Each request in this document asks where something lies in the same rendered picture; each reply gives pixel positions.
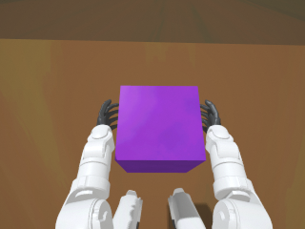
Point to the left robot hand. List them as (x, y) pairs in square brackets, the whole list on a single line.
[(104, 114)]

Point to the robot right forearm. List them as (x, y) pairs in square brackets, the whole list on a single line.
[(230, 180)]

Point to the robot right thigh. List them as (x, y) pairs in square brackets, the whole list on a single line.
[(184, 212)]

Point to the carton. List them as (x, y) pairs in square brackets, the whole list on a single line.
[(159, 129)]

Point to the left robot upper arm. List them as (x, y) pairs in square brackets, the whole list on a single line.
[(95, 213)]

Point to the robot left forearm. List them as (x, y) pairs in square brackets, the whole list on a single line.
[(94, 169)]

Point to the right robot upper arm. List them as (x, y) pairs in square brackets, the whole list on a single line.
[(231, 213)]

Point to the robot thigh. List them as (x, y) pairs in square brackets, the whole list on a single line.
[(184, 212), (128, 212)]

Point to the robot left thigh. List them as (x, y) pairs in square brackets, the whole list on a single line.
[(128, 212)]

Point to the right robot hand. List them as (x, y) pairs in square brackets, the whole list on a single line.
[(212, 115)]

